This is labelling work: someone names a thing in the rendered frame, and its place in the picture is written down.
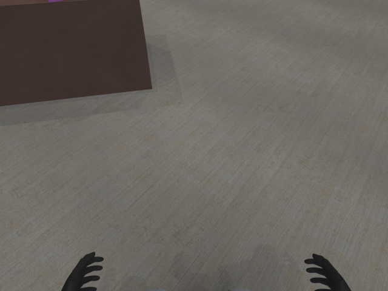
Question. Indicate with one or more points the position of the pedestal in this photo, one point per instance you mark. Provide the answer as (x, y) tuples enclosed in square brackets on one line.
[(71, 49)]

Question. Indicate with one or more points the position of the right robot hand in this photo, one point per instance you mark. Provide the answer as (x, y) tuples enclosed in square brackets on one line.
[(333, 279)]

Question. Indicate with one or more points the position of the left robot hand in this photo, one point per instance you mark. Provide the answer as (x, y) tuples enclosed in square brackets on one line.
[(76, 279)]

